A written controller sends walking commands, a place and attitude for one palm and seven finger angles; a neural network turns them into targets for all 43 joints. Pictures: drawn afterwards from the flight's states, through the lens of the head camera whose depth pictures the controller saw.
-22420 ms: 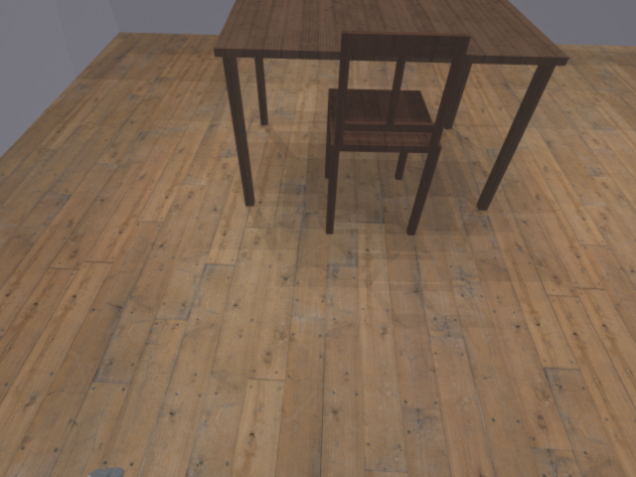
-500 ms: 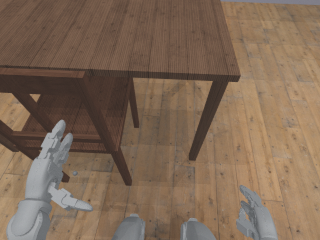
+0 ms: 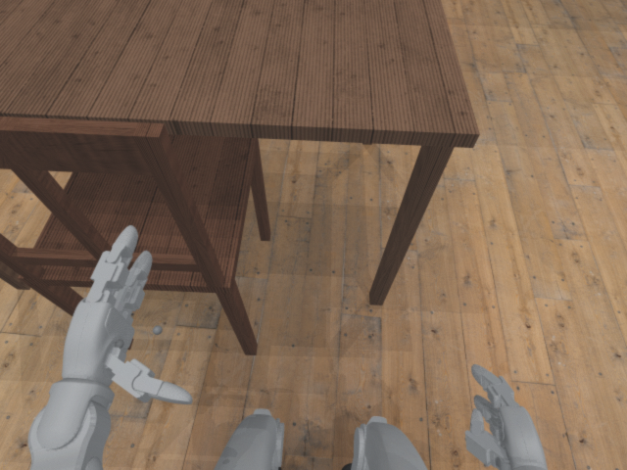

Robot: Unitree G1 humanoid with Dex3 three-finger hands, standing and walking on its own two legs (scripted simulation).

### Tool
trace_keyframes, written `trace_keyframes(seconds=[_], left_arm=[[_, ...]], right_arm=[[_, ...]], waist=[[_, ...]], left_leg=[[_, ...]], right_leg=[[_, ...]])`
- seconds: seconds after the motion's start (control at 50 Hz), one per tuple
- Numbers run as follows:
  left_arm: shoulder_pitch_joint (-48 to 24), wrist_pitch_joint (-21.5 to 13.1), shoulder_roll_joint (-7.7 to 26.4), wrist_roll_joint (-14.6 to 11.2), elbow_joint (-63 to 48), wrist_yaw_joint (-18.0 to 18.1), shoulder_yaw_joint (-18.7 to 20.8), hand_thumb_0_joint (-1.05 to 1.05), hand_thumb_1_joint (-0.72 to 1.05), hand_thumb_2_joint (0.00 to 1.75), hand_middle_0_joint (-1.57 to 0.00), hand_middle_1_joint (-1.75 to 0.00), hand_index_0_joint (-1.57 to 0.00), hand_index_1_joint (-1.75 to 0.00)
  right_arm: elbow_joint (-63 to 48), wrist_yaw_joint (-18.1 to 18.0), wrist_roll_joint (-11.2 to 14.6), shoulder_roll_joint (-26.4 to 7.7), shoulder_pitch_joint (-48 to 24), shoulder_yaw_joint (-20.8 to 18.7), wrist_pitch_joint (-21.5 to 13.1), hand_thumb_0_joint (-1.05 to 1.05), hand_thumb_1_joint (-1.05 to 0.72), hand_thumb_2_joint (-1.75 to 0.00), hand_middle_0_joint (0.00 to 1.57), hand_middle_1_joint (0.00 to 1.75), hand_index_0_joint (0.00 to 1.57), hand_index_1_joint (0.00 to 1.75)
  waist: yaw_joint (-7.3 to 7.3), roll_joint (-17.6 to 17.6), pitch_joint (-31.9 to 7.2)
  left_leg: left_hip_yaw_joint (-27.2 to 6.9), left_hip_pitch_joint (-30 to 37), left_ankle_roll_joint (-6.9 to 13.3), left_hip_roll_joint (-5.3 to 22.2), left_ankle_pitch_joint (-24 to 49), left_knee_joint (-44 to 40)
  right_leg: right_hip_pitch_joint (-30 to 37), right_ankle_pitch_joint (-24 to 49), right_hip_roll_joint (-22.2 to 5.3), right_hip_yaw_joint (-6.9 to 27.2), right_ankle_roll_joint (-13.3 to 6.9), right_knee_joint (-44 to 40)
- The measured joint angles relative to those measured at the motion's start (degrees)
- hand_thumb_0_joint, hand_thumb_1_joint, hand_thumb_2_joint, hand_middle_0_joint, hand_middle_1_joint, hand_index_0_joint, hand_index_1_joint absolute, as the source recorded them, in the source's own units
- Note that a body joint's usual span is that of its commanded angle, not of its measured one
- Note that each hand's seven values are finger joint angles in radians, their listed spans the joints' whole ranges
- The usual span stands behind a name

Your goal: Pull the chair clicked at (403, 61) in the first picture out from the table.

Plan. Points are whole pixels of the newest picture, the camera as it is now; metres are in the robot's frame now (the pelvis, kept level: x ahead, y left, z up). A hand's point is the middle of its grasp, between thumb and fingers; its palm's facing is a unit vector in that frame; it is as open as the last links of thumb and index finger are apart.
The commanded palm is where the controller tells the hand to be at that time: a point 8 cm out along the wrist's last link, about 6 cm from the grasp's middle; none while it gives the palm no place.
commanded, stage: aim the fingers beside a spindle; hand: left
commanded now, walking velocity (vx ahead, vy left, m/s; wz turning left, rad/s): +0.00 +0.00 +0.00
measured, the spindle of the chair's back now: (72, 217) +0.43 +0.39 +0.00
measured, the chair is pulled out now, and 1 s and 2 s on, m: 0.00 0.00 0.00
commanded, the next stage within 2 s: push the fingers through the gap in 1.38 s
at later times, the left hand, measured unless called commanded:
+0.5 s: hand (174, 324) +0.28 +0.19 +0.03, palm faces +0.01 -1.00 -0.04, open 16.9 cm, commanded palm +0.26 +0.24 +0.03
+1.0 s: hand (186, 318) +0.29 +0.18 +0.02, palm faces +0.03 -1.00 -0.06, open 16.9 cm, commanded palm +0.26 +0.23 +0.02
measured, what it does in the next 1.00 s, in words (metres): stands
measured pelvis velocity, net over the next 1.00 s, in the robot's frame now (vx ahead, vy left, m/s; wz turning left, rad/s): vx -0.01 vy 0.00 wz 0.00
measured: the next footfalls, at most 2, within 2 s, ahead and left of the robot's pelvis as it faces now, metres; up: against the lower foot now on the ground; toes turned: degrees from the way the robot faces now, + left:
none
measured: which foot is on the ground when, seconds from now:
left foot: down 0.00-1.00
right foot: down 0.00-1.00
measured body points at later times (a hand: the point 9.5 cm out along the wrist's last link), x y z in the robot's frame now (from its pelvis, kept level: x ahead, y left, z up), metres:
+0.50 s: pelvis +0.00 +0.01 -0.01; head +0.09 +0.02 +0.43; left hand +0.27 +0.24 +0.03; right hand +0.19 -0.23 -0.10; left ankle +0.03 +0.11 -0.63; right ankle +0.03 -0.09 -0.63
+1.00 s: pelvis -0.01 +0.00 -0.02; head +0.09 +0.00 +0.42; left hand +0.28 +0.23 +0.02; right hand +0.18 -0.24 -0.11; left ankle +0.03 +0.11 -0.63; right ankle +0.03 -0.09 -0.63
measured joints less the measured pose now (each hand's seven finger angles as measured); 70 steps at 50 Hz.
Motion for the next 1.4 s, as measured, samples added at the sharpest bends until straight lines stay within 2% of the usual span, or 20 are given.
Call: trace_keyframes(seconds=[0.16, 0.76, 0.92, 1.1, 1.4], left_arm=[[-1.8, 0.5, -0.6, 1.2, 0.8, 1.6, -1.1, -0.01, -0.5, 0.3, -0.06, -0.08, -0.06, -0.08], [-5.9, -1.4, -1.8, 4.0, 4.1, 4.3, -3.7, -0.01, -0.5, 0.3, -0.06, -0.08, -0.06, -0.08], [-6.6, -1.5, -1.6, 4.0, 4.7, 4.6, -3.2, -0.01, -0.5, 0.3, -0.06, -0.08, -0.06, -0.08], [-7.4, -1.2, -0.9, 2.8, 6.2, 3.1, -1.5, -0.01, -0.5, 0.3, -0.06, -0.08, -0.06, -0.08], [-5.4, -1.7, -1.0, 2.3, 4.9, 2.2, -1.5, -0.01, -0.5, 0.3, -0.06, -0.08, -0.06, -0.08]], right_arm=[[-0.3, 0.3, -0.3, 0.5, -0.6, 0.2, 0.7, 0.01, -0.9, -0.9, 0.2, 0.3, 0.2, 0.3], [0.2, 1.1, -0.7, 0.6, -1.2, -0.1, 2.6, 0.01, -0.9, -0.9, 0.2, 0.3, 0.2, 0.3], [0.2, 1.2, -0.7, 0.7, -1.2, -0.1, 3.0, 0.01, -0.9, -0.9, 0.2, 0.29, 0.2, 0.3], [0.5, 0.9, -0.3, 0.5, -0.9, -0.2, 3.0, 0.01, -0.9, -0.9, 0.2, 0.29, 0.2, 0.3], [0.1, 1.0, -0.1, 0.1, -0.7, -0.6, 2.7, 0.01, -0.9, -0.9, 0.2, 0.29, 0.2, 0.3]], waist=[[-0.04, 0.0, -0.2], [0.08, -0.1, -1.2], [0.07, 0.1, -1.2], [0.04, 0.1, -1.2], [-0.14, -0.1, -1.4]], left_leg=[[0.2, -1.2, 0.3, -0.1, -0.2, 0.8], [0.3, -5.7, 0.3, -0.3, -1.1, 4.2], [0.2, -6.3, 0.0, -0.2, -1.2, 4.7], [0.1, -6.2, -0.4, 0.0, -1.1, 4.5], [0.3, -5.8, -0.3, 0.0, -1.2, 4.3]], right_leg=[[-1.1, -0.1, -0.2, 0.2, 0.3, 0.8], [-5.8, -1.2, -0.4, 0.3, 0.1, 4.5], [-6.6, -1.4, -0.3, 0.2, -0.3, 5.3], [-6.6, -1.4, -0.1, 0.2, -0.6, 5.2], [-6.3, -1.4, 0.0, 0.4, -0.5, 5.1]])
